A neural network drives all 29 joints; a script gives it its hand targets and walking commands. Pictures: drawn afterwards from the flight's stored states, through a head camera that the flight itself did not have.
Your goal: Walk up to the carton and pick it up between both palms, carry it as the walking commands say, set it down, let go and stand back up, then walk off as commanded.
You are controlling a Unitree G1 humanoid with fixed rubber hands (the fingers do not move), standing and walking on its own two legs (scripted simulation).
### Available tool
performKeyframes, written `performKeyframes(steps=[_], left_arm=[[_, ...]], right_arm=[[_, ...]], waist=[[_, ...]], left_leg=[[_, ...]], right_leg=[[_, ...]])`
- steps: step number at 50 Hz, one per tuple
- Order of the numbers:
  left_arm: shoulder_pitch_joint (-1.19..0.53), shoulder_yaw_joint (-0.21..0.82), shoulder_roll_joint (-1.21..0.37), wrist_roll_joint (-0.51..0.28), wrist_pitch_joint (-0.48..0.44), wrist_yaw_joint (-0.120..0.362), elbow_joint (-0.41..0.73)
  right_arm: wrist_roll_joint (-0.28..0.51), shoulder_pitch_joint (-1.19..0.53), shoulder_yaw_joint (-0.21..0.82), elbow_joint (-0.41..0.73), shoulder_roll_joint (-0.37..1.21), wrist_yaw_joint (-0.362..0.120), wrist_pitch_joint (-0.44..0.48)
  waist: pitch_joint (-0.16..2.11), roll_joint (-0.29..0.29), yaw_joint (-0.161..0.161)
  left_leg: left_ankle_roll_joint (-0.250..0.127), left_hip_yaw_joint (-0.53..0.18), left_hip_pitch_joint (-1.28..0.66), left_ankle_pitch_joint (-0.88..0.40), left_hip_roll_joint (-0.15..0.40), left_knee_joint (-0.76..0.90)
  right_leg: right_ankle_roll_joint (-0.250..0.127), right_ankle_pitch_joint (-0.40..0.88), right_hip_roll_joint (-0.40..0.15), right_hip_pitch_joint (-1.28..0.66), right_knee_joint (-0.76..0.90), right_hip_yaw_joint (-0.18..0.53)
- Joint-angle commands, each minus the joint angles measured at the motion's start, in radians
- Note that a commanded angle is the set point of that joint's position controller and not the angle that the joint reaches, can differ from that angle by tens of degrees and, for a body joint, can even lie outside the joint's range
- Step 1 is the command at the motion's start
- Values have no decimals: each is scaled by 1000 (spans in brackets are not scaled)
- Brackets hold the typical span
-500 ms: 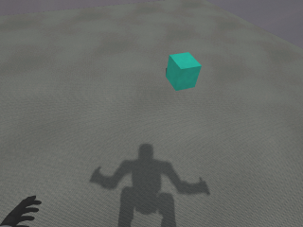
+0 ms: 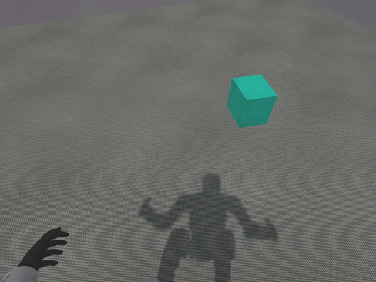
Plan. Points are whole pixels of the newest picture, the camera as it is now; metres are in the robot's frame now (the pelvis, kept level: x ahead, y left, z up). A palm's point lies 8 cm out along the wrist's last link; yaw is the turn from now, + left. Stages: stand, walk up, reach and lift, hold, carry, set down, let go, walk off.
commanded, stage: walk up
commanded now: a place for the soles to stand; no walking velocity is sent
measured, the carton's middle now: (250, 101) +1.39 -0.40 -0.62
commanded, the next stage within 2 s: none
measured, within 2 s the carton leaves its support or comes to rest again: neither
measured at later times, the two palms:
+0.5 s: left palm (92, 197) +0.32 +0.28 -0.08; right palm out of the picture +0.31 -0.44 -0.02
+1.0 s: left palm (140, 161) +0.45 +0.17 -0.10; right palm (367, 131) +0.56 -0.52 -0.04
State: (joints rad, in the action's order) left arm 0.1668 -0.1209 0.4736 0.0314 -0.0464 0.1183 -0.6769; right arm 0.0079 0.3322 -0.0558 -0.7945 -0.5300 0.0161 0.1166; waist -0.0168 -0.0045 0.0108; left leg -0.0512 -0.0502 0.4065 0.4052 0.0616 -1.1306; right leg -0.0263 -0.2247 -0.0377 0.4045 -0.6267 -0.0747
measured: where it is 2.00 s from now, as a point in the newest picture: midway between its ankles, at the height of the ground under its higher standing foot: (265, 183)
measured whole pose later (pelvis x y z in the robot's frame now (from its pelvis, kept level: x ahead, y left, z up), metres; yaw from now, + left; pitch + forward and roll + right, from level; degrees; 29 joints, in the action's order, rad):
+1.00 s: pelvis +0.42 -0.17 -0.01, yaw +10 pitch -1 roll +2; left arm 0.30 -0.10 0.50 0.05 0.03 0.10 -0.67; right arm 0.00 0.36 -0.07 -0.77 -0.53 0.07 0.13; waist -0.03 0.10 0.03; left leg -0.05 0.12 0.41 0.28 0.03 -0.70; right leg -0.02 -0.41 -0.04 0.51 -1.11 0.00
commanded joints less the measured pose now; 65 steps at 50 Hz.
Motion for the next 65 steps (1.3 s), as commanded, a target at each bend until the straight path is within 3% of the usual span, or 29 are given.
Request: performKeyframes(steps=[1,7,11,12,13,14,15,19,25,28,30,31,32,34,36,39,43,44,45,46,47,48,52,57,60,61,62,63,65], left_arm=[[36,-54,213,2,-12,-17,61],[62,-38,218,9,-2,2,76],[66,-7,158,1,15,2,95],[74,8,119,-3,14,-7,111],[98,17,97,3,13,-11,142],[94,-3,216,8,26,-25,126],[83,-21,257,6,28,-23,106],[156,-28,198,15,38,0,42],[-24,-36,179,13,48,30,65],[-4,-51,185,8,41,30,47],[165,-76,225,14,33,11,-13],[265,-105,340,23,25,-4,-15],[210,-95,377,6,20,-13,15],[109,-72,281,-8,18,-25,40],[61,-59,238,-4,19,-32,46],[100,-42,226,8,25,-22,57],[13,-24,189,-1,48,-12,104],[13,-8,147,-1,49,-14,120],[14,8,88,-4,43,-19,146],[47,3,132,9,54,-28,156],[24,-18,218,16,62,-34,139],[36,-29,227,15,61,-29,123],[128,-41,186,20,67,-1,61],[31,-55,188,13,74,22,66],[144,-77,206,16,62,11,10],[241,-91,250,22,54,-1,-17],[293,-110,365,25,42,-14,-11],[213,-95,373,11,36,-22,19],[130,-80,289,-2,31,-37,37]], right_arm=[[-2,48,-45,19,-192,-16,10],[-6,-15,-50,72,-130,-29,4],[-13,145,-85,33,-171,-8,15],[-31,253,-106,23,-229,8,19],[-28,288,-125,58,-318,25,23],[11,218,-128,86,-338,33,22],[20,140,-114,91,-294,33,18],[-12,65,-89,93,-239,27,28],[-23,90,-112,81,-312,28,36],[-24,37,-104,75,-310,28,25],[-31,50,-70,61,-225,34,14],[-19,26,-47,92,-148,40,16],[-1,-7,-32,84,-166,53,7],[7,46,-41,15,-218,45,9],[-8,93,-47,-35,-217,33,12],[-10,84,-39,-13,-163,25,9],[-8,172,-58,-12,-159,35,20],[-17,243,-80,-23,-207,44,25],[-34,326,-108,-21,-289,59,30],[-23,291,-123,28,-367,69,32],[7,207,-114,43,-336,71,25],[3,151,-102,43,-298,70,22],[-24,79,-88,47,-266,57,28],[-34,69,-114,44,-335,53,24],[-41,25,-95,40,-289,53,5],[-43,26,-72,43,-221,58,-2],[-23,-31,-49,80,-157,64,-2],[-4,-44,-39,68,-181,77,-7],[-2,46,-51,-5,-227,67,-1]], waist=[[-16,173,34],[-17,178,45],[44,9,-59],[89,-112,-125],[122,-232,-123],[131,-60,-105],[78,11,-66],[13,-102,-3],[-22,-142,-30],[2,-160,18],[56,16,110],[88,348,167],[84,307,142],[22,127,60],[-25,173,33],[-12,225,51],[10,147,-36],[48,48,-88],[96,-153,-134],[115,-143,-116],[76,29,-87],[24,36,-54],[-13,-108,-3],[-4,-182,-17],[19,-81,68],[18,96,123],[7,388,166],[3,245,125],[-19,136,44]], left_leg=[[30,31,237,-36,55,129],[33,133,31,-152,13,428],[-11,113,-381,-219,-44,604],[-53,-71,-524,-50,70,667],[-161,-590,-624,225,340,819],[-257,-706,-515,403,421,871],[-250,-609,-421,313,377,848],[-176,-190,-125,-116,210,770],[-172,-119,-33,-53,206,751],[-153,-77,39,-77,198,663],[-93,43,175,-115,105,345],[-23,158,403,5,-18,-32],[-28,35,495,142,-46,-135],[-12,0,405,23,38,-90],[21,78,284,8,50,122],[25,136,148,6,15,289],[-1,167,-200,-204,-32,547],[-27,69,-389,-184,3,598],[-69,-253,-534,51,204,708],[-206,-692,-509,284,445,856],[-260,-643,-406,339,449,854],[-254,-541,-328,251,402,816],[-177,-144,-64,-114,251,724],[-173,-76,19,44,227,698],[-131,22,171,91,163,464],[-87,130,302,100,87,211],[-36,163,534,222,-67,-69],[-39,-4,534,172,-13,-154],[-8,25,426,45,54,-82]], right_leg=[[-194,-248,-234,-191,391,281],[-214,-267,-230,-87,403,159],[-153,-168,-135,94,74,18],[-106,-81,-87,215,-192,-38],[-30,-295,0,462,-460,17],[-10,-234,-58,469,-547,174],[6,-176,-91,442,-575,195],[34,-127,-123,231,-405,148],[20,-59,-82,136,-189,73],[1,-80,-32,-43,-85,28],[-24,-158,26,-327,9,20],[-126,-552,-266,-398,297,525],[-201,-581,-354,-370,397,718],[-229,-428,-296,-257,327,525],[-213,-213,-219,-172,293,322],[-239,-23,-214,-129,266,249],[-186,-169,-148,70,144,135],[-146,-156,-101,194,-28,84],[-77,-176,-30,361,-307,11],[-14,-299,-4,517,-524,120],[0,-228,-72,486,-575,205],[15,-196,-97,475,-579,205],[27,-132,-109,246,-422,144],[16,-139,-55,100,-235,35],[7,-186,27,-154,-106,-26],[-25,-328,-21,-260,24,95],[-132,-640,-279,-282,337,635],[-186,-552,-323,-264,375,722],[-208,-389,-282,-197,286,541]])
